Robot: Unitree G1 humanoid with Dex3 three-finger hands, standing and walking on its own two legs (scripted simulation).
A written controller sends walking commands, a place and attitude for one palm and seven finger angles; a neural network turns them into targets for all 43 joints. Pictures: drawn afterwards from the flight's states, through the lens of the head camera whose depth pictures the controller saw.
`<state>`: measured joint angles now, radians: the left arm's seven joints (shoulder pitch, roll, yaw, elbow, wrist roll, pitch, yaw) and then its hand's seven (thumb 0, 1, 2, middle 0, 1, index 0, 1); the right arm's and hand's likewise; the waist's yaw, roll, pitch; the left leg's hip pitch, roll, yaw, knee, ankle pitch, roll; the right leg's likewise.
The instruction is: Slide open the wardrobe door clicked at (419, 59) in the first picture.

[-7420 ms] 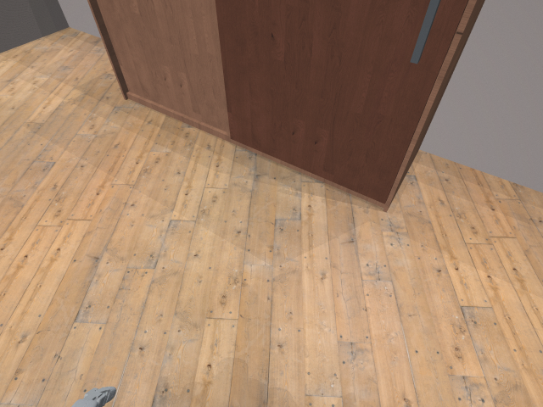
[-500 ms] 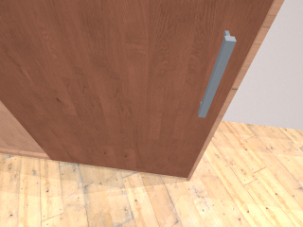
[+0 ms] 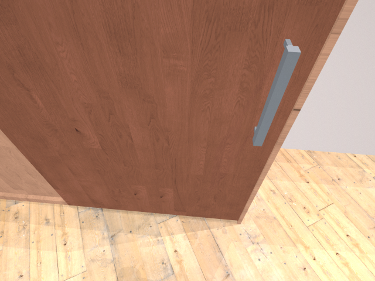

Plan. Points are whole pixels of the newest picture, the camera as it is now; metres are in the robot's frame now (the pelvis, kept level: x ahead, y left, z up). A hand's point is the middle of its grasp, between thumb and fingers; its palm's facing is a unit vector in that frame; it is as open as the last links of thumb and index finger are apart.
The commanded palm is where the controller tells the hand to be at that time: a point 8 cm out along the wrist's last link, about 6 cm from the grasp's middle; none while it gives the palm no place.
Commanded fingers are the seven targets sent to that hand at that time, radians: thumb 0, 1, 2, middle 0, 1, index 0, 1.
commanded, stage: look again from close up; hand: right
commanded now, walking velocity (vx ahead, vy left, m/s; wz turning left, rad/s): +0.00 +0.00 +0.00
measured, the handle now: (270, 99) +0.51 -0.17 +0.12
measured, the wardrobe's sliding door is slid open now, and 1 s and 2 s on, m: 0.00 0.00 0.00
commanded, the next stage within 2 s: raise the hand with hooked fingers in 0.50 s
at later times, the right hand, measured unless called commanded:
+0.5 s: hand out of the picture +0.00 -0.17 -0.17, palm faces +0.03 +0.98 -0.19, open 7.4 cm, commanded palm none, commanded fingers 0.00 -0.90 -0.90 0.20 0.30 0.20 0.30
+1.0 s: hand out of the picture +0.14 -0.18 -0.03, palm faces +0.03 +1.00 +0.00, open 8.4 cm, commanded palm +0.11 -0.24 -0.02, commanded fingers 0.00 -0.41 -0.69 0.23 0.62 0.23 0.62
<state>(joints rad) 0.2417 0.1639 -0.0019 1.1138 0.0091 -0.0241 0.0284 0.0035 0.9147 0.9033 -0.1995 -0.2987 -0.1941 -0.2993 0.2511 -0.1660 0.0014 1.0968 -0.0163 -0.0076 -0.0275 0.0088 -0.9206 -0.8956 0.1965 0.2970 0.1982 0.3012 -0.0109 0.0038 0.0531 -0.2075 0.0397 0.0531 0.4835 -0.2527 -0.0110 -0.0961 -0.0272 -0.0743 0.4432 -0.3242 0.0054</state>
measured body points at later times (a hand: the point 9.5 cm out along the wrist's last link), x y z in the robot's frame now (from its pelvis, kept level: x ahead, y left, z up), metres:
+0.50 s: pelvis -0.01 +0.01 +0.00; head +0.00 +0.00 +0.45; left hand -0.02 +0.23 -0.16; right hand +0.00 -0.22 -0.16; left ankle +0.00 +0.12 -0.74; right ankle -0.05 -0.12 -0.74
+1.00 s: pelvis -0.05 +0.01 -0.06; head -0.02 +0.00 +0.39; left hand +0.19 +0.26 -0.07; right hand +0.13 -0.23 -0.02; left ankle +0.00 +0.13 -0.74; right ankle -0.05 -0.12 -0.74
